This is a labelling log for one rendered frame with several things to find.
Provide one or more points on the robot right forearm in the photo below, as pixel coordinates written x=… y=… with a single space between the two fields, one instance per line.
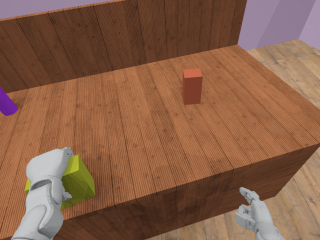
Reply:
x=267 y=231

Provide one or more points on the robot left forearm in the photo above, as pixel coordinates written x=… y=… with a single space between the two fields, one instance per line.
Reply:
x=43 y=218

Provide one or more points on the robot left hand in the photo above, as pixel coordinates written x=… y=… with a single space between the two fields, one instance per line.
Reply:
x=52 y=163

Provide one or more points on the robot right hand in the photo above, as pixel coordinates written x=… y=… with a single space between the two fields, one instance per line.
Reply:
x=248 y=217

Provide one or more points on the table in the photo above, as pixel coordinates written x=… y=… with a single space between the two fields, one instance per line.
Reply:
x=106 y=79

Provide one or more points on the sponge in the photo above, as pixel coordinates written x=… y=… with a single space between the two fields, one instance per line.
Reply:
x=76 y=180

